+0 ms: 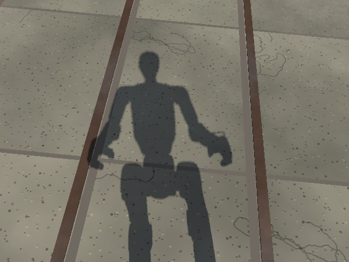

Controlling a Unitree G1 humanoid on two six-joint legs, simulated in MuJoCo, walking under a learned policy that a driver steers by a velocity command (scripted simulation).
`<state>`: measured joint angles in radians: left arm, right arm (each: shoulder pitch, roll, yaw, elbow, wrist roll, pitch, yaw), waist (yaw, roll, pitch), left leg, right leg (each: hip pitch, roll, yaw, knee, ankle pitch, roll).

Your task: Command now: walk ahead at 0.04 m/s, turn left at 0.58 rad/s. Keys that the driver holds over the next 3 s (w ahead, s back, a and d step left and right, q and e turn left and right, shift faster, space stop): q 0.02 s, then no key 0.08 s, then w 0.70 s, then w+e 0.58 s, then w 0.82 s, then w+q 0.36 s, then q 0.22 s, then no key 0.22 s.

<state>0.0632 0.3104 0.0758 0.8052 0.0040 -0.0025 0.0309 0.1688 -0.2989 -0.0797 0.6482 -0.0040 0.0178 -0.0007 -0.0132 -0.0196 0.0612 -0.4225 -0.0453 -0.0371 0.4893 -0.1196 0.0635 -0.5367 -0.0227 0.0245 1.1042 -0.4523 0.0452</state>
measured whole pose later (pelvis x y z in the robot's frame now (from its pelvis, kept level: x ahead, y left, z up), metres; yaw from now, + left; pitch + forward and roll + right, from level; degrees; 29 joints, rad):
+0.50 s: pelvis +0.10 -0.03 +0.02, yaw +7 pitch +2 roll +2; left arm 0.42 0.25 0.05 0.90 -0.01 -0.07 0.01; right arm 0.19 -0.29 -0.08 0.68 0.01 -0.04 0.01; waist 0.07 0.03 -0.04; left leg -0.62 0.04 -0.03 0.84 -0.11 -0.01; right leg -0.06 -0.03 0.00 0.28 -0.26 -0.01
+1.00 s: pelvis +0.33 +0.06 +0.01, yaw +4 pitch +1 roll +2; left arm 0.16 0.30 0.06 0.79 -0.02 -0.06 -0.02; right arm 0.34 -0.26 -0.06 0.81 -0.01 -0.09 0.01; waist -0.05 -0.05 0.01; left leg -0.03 -0.06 0.10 0.21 -0.22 0.05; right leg -0.72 -0.11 0.06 0.87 -0.02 0.00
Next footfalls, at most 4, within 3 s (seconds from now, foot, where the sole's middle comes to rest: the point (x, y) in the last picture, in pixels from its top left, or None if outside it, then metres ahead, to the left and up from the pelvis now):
0.26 right None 0.08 -0.15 -0.77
0.68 left None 0.29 0.15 -0.77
1.20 right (186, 205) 0.63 -0.06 -0.77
1.72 left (150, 138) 0.95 0.09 -0.77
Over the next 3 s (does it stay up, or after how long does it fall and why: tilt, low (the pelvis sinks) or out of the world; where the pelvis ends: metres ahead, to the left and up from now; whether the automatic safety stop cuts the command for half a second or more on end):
stays up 1.38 -0.10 0.00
